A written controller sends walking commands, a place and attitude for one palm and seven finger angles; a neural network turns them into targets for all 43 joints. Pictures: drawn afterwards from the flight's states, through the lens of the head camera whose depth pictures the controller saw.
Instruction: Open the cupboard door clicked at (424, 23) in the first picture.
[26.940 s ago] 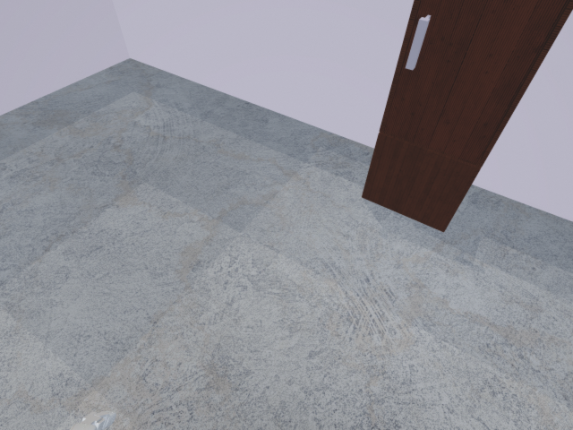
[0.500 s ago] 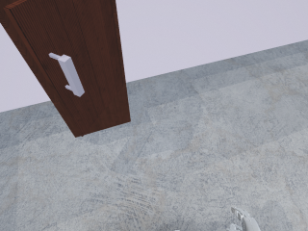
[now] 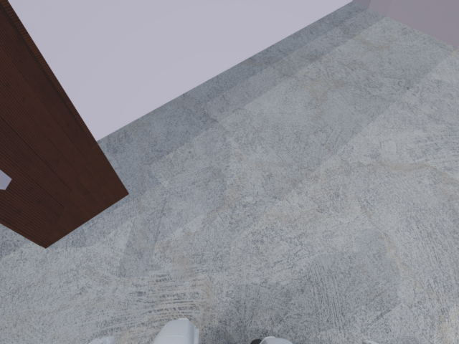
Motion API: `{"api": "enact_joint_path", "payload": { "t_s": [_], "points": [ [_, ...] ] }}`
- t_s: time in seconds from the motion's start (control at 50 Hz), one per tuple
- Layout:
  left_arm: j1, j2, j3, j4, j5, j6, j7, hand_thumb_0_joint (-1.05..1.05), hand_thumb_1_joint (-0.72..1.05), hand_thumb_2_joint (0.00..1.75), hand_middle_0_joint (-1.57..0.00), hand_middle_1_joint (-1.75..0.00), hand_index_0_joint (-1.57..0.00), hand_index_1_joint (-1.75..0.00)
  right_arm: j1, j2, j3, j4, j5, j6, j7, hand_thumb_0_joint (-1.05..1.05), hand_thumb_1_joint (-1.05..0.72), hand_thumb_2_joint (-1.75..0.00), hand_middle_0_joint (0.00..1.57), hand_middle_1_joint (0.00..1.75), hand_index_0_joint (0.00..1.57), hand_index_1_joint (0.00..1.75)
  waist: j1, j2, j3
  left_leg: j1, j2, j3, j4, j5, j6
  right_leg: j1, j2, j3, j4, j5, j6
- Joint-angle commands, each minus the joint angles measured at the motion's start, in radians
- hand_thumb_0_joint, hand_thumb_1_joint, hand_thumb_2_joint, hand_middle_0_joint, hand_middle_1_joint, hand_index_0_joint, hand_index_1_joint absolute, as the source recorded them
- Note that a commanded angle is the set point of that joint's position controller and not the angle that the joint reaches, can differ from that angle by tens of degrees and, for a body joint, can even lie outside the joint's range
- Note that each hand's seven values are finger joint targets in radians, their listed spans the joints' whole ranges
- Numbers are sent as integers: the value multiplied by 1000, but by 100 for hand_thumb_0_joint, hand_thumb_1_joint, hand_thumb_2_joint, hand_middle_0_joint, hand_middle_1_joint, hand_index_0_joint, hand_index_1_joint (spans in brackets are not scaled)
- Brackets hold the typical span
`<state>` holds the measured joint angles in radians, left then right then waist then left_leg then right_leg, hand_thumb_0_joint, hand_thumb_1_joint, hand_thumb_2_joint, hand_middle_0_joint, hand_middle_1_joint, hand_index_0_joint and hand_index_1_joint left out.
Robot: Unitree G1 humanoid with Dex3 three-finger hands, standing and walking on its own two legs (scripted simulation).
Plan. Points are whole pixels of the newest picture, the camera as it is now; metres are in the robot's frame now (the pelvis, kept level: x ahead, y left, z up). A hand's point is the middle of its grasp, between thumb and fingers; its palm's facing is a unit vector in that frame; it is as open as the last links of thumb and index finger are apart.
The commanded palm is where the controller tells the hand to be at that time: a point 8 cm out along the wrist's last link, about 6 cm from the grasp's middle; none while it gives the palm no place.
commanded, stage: walk to a spot facing it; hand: left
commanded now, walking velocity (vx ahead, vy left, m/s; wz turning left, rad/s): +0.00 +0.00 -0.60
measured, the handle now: out of the picture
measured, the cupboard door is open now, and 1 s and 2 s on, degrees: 44 44 44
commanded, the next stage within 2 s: turn to face it in 1.54 s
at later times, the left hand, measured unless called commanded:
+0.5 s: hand (188, 269) +0.27 +0.11 -0.16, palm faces -0.33 -0.91 -0.25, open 7.4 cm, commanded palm none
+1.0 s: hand (233, 202) +0.44 +0.02 -0.16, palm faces -0.50 -0.85 -0.16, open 7.4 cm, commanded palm none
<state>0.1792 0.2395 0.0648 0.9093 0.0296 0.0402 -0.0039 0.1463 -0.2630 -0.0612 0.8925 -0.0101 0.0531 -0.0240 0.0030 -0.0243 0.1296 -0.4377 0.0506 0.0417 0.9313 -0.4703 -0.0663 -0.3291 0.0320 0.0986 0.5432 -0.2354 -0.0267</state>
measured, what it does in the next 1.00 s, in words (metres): walks ahead, turning right: left foot, then right foot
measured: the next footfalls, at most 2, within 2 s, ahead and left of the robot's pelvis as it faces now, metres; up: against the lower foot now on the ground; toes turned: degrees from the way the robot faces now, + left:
left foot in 0.12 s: +0.06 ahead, +0.14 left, +0.00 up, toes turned -3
right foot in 0.44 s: +0.10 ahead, -0.18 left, +0.00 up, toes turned -23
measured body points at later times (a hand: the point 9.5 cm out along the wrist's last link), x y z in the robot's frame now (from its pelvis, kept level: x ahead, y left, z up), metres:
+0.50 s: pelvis +0.07 -0.05 -0.02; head +0.12 -0.07 +0.43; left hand +0.28 +0.16 -0.14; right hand -0.03 -0.30 -0.16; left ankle +0.03 +0.13 -0.69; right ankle +0.06 -0.16 -0.74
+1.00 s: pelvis +0.27 -0.11 +0.01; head +0.33 -0.11 +0.46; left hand +0.47 +0.07 -0.15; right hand +0.17 -0.32 -0.13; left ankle +0.31 +0.00 -0.74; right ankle +0.20 -0.23 -0.65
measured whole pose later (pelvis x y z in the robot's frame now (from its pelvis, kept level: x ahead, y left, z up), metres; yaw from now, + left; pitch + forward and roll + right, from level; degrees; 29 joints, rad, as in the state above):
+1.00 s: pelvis +0.27 -0.11 +0.01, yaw -31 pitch +2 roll -1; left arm 0.16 0.23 0.08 0.98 0.03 0.00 -0.05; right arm 0.31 -0.15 -0.02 0.97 -0.04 -0.08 -0.02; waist 0.00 -0.03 0.08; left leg -0.18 0.08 0.15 0.41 -0.26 0.00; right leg -0.57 -0.05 -0.04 1.12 -0.28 -0.01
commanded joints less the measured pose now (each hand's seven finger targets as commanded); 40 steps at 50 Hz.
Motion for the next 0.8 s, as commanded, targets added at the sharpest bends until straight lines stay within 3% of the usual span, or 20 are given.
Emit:
{"api": "enact_joint_path", "payload": {
  "t_s": [0.0, 0.06, 0.08, 0.1, 0.14, 0.18, 0.22, 0.34, 0.38, 0.4, 0.42, 0.44, 0.46, 0.48, 0.52, 0.64, 0.72, 0.74, 0.76, 0.78],
  "points": [
    [12, 209, 59, -59, -3, -11, 20, 0, 90, 90, -20, -30, -20, -30, 34, -44, -7, -66, 11, -31, -5, 0, -90, -90, 20, 30, 20, 30, 7, -138, -197, 78, -27, -12, -205, 52, 8, 131, -217, 296, -144, 321, -155],
    [-52, 165, 48, -82, -13, -1, 9, 0, 90, 90, -20, -30, -20, -30, 163, -81, -13, -30, 4, -44, -14, 0, -90, -90, 20, 30, 20, 30, -65, -36, -186, 368, 11, -44, -502, 157, 31, -126, -115, 248, -97, -88, -60],
    [-45, 88, 31, -107, -22, 3, -2, 0, 90, 90, -20, -30, -20, -30, 196, -178, -29, -25, -18, -54, -20, 0, -90, -90, 20, 30, 20, 30, -77, 265, -169, 467, 242, -320, -680, -82, 99, -336, 24, 114, 112, -335, -10],
    [-90, 95, 32, -137, -17, 1, -12, 0, 90, 90, -20, -30, -20, -30, 226, -249, -42, -33, -31, -56, -25, 0, -90, -90, 20, 30, 20, 30, -97, 399, -131, 407, 450, -561, -795, -228, 196, -399, 51, -60, 375, -398, 39],
    [-116, 127, 48, -144, -4, -21, -41, 0, 90, 90, -20, -30, -20, -30, 149, -211, -28, -68, -34, -71, -19, 0, -90, -90, 20, 30, 20, 30, -49, 144, -82, 276, 440, -496, -792, -146, 258, -359, -58, -36, 537, -267, 43],
    [-110, 88, 47, -102, 2, -14, -59, 0, 90, 90, -20, -30, -20, -30, 115, -166, -19, -55, -35, -81, -16, 0, -90, -90, 20, 30, 20, 30, -19, 209, -77, 285, 305, -245, -739, 3, 187, -346, -69, -81, 558, -173, 54],
    [-127, 63, 35, -111, -2, -16, -72, 0, 90, 90, -20, -30, -20, -30, 148, -146, -13, -40, -34, -89, -14, 0, -90, -90, 20, 30, 20, 30, -27, 233, -94, 334, 258, -112, -709, 131, 159, -331, -79, -126, 480, -132, 61],
    [-182, 49, 19, -114, -6, -33, -80, 0, 90, 90, -20, -30, -20, -30, 230, -168, -24, -4, -37, -89, 4, 0, -90, -90, 20, 30, 20, 30, -61, 240, -123, 343, 285, 44, -616, 284, 137, -112, -47, -242, 137, -165, 41],
    [-68, 74, 32, -68, -4, -37, -75, 0, 90, 90, -20, -30, -20, -30, 193, -168, -23, -10, -32, -86, 8, 0, -90, -90, 20, 30, 20, 30, 10, 162, -154, 224, 256, 114, -444, 283, 100, 139, -13, -262, -6, -64, 15],
    [99, 149, 51, -14, -1, -48, -64, 0, 90, 90, -20, -30, -20, -30, 154, -144, -16, -29, -19, -88, 16, 0, -90, -90, 20, 30, 20, 30, 95, 12, -214, 43, 186, 193, -207, 284, 56, 415, -67, -154, -86, -123, -34],
    [271, 297, 90, 32, 4, -61, -41, 0, 90, 90, -20, -30, -20, -30, 67, -44, 10, -93, 4, -93, 28, 0, -90, -90, 20, 30, 20, 30, 176, -387, -258, -309, 25, 238, 161, -151, 3, 621, -388, 383, -241, -160, -165],
    [309, 313, 92, 45, -19, -56, -18, 0, 90, 90, -20, -30, -20, -30, -13, -87, 2, -123, -2, -91, 22, 0, -90, -90, 20, 30, 20, 30, 188, -294, -218, -384, 55, 29, 295, -179, 20, 540, -451, 502, -301, -111, -225],
    [237, 291, 89, 27, -24, -55, -13, 0, 90, 90, -20, -30, -20, -30, -30, -86, -3, -129, -2, -92, 27, 0, -90, -90, 20, 30, 20, 30, 149, -224, -131, -441, 96, -35, 318, -91, 19, 475, -435, 445, -324, -193, -254],
    [134, 242, 70, -1, -17, -54, -7, 0, 90, 90, -20, -30, -20, -30, -5, -94, -8, -107, -3, -92, 28, 0, -90, -90, 20, 30, 20, 30, 84, -191, -126, -347, 125, -36, 290, -37, 14, 326, -386, 398, -329, -316, -222],
    [30, 172, 48, -31, -8, -69, -1, 0, 90, 90, -20, -30, -20, -30, 27, -83, -9, -56, -16, -76, 31, 0, -90, -90, 20, 30, 20, 30, 18, -164, -101, -194, 117, -24, 186, 70, 0, 152, -304, 212, -327, -114, -171],
    [70, 178, 49, 15, -4, -93, -12, 0, 90, 90, -20, -30, -20, -30, 7, -17, -4, -51, -13, -86, 46, 0, -90, -90, 20, 30, 20, 30, 9, -80, -122, -23, 31, 41, -177, 184, 0, 148, -239, 140, -291, 39, -166],
    [31, 148, 50, 19, -13, -88, -13, 0, 90, 90, -20, -30, -20, -30, 113, -53, -11, -9, -14, -112, 32, 0, -90, -90, 20, 30, 20, 30, -55, -28, -120, 280, -5, 68, -435, 287, 13, 27, -178, 93, -173, -19, -111],
    [29, 107, 40, 18, -13, -89, -16, 0, 90, 90, -20, -30, -20, -30, 228, -108, -24, 30, -16, -120, 20, 0, -90, -90, 20, 30, 20, 30, -104, 108, -183, 464, 59, -20, -488, 220, 37, -63, -115, 51, 28, 4, -78],
    [63, 42, 27, 4, -23, -86, -23, 0, 90, 90, -20, -30, -20, -30, 377, -226, -53, 55, -40, -128, 10, 0, -90, -90, 20, 30, 20, 30, -153, 385, -265, 624, 341, -405, -599, 74, 140, -265, 17, -108, 373, -236, -14],
    [28, 44, 21, -22, -16, -95, -21, 0, 90, 90, -20, -30, -20, -30, 428, -235, -43, 62, -43, -116, 0, 0, -90, -90, 20, 30, 20, 30, -161, 365, -259, 631, 464, -600, -695, 47, 231, -369, 22, -69, 609, -348, -11]
  ]
}}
